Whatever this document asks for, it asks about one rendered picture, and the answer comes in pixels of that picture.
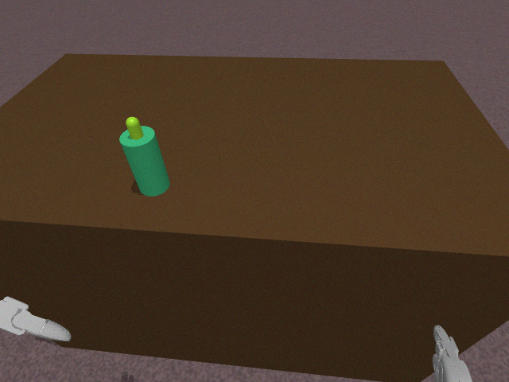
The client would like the bottle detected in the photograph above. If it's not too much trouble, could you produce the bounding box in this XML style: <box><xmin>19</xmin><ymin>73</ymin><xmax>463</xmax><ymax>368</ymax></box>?
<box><xmin>119</xmin><ymin>117</ymin><xmax>170</xmax><ymax>197</ymax></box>

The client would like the left robot hand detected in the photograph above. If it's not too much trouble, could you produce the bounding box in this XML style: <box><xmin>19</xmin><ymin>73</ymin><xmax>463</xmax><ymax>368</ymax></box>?
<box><xmin>0</xmin><ymin>296</ymin><xmax>72</xmax><ymax>341</ymax></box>

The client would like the right robot hand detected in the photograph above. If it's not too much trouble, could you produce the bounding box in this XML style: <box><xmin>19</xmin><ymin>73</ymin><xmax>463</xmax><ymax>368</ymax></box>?
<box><xmin>433</xmin><ymin>325</ymin><xmax>472</xmax><ymax>382</ymax></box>

